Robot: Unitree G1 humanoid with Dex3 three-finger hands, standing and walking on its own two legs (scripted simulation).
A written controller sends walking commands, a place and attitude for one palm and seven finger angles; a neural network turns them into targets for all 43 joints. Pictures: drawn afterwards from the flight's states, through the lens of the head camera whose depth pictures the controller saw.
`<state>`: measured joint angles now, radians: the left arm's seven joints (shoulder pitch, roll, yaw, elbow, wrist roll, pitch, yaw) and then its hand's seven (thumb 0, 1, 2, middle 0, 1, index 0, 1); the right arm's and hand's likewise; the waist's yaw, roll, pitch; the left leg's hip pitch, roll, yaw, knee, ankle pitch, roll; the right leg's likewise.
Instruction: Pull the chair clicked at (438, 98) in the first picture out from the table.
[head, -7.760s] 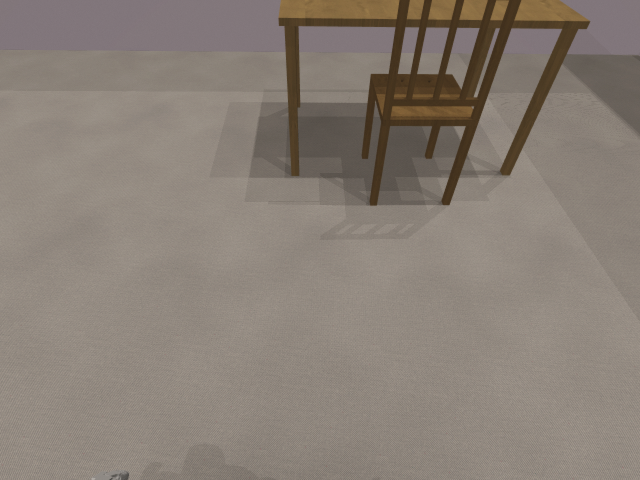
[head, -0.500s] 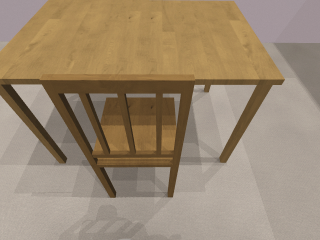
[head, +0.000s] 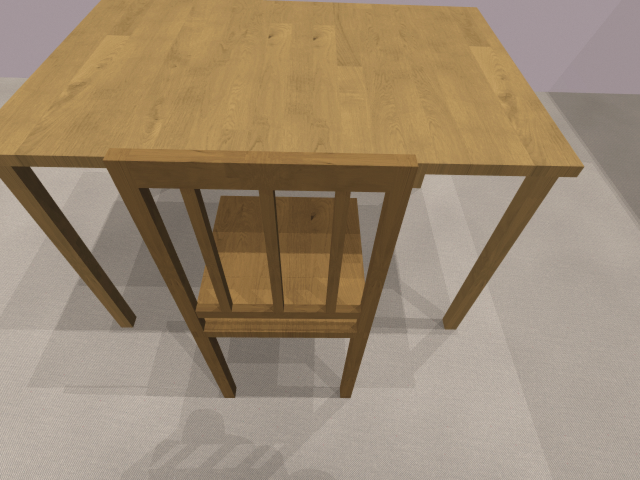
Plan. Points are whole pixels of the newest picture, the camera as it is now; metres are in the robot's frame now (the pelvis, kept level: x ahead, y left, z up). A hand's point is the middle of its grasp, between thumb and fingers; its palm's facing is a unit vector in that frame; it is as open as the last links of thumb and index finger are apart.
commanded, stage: come to a stop and stand still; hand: left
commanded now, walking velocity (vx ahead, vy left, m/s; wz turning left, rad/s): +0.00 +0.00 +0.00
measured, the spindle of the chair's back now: (274, 258) +0.46 +0.10 -0.05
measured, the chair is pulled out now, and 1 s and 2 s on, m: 0.00 0.00 0.00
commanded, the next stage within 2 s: look again from close up in 0.42 s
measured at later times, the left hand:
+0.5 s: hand out of the picture -0.02 +0.20 -0.17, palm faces -0.01 -0.98 -0.19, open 7.4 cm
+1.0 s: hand out of the picture -0.03 +0.16 -0.17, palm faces +0.00 -0.99 -0.15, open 7.4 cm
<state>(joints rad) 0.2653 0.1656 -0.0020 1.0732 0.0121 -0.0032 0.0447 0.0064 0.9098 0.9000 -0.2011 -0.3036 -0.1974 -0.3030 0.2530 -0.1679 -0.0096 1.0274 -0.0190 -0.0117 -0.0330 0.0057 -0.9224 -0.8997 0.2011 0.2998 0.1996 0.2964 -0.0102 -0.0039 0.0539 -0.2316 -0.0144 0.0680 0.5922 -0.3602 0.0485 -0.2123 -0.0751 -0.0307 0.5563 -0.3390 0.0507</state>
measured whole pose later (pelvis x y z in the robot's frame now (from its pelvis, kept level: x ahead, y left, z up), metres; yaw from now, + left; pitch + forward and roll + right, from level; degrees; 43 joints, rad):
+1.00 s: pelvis -0.02 +0.00 +0.01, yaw -1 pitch -2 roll +0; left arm 0.32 0.13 -0.02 1.11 0.01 -0.01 0.03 0.00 0.91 0.90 -0.20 -0.30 -0.20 -0.30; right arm 0.28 -0.14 0.00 1.13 0.00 -0.01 -0.02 0.01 -0.92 -0.90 0.20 0.30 0.20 0.30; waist 0.00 -0.02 0.03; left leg -0.16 -0.03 0.10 0.44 -0.25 0.06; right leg -0.17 -0.09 0.00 0.45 -0.25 0.07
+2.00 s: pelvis -0.05 -0.05 -0.08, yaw +0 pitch +14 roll +1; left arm 0.36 0.14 0.11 0.09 -0.20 -0.56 -0.21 0.01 0.70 0.80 -0.17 -0.27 -0.17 -0.27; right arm 0.18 -0.28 -0.11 0.61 -0.02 -0.32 0.04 0.01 -0.91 -0.90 0.20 0.30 0.20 0.30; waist -0.03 -0.06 -0.16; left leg -0.86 0.04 0.05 1.12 -0.50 -0.01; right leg -0.87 -0.04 -0.02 1.15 -0.51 0.00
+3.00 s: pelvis -0.05 -0.03 -0.09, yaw +2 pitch +16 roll -3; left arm 0.35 0.24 0.20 -0.07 -0.27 -0.35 -0.23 -0.01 -0.44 0.33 -0.07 -0.09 -0.06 -0.09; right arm 0.17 -0.21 0.02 0.56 -0.01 -0.27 -0.05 0.01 -0.90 -0.90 0.21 0.30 0.20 0.30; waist 0.01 0.02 -0.13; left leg -0.97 0.04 -0.03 1.22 -0.54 0.00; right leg -0.91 -0.03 -0.09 1.16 -0.53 0.01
